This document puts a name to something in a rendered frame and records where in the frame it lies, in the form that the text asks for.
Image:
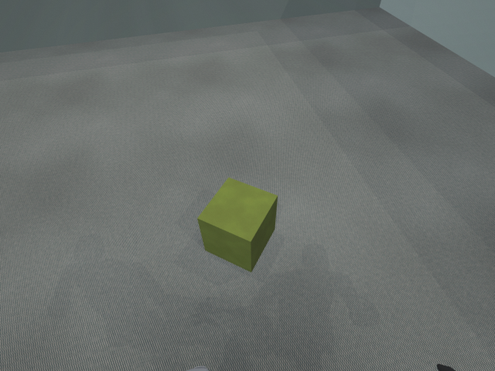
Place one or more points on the carton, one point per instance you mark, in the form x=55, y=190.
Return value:
x=238, y=222

